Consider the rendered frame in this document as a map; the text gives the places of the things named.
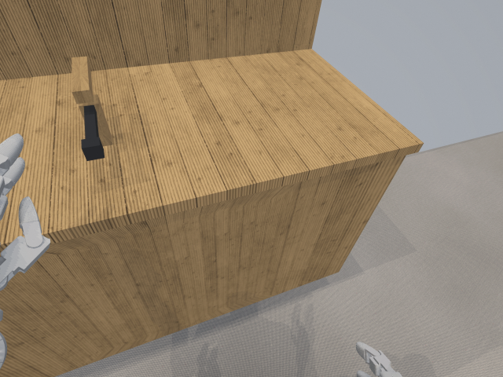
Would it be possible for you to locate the right robot hand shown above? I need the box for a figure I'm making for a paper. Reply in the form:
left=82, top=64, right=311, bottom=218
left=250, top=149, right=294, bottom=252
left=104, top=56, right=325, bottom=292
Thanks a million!
left=356, top=342, right=402, bottom=377

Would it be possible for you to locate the counter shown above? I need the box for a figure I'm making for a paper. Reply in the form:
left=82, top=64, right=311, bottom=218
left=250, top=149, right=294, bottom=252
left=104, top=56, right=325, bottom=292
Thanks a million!
left=0, top=0, right=424, bottom=377

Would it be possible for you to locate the tap lever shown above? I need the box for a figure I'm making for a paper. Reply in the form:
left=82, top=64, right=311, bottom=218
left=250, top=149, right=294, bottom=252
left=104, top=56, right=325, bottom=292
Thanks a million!
left=81, top=105, right=105, bottom=161

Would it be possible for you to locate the left robot hand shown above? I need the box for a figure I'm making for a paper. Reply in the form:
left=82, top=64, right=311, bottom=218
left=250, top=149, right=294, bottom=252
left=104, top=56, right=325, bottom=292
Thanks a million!
left=0, top=134, right=50, bottom=291

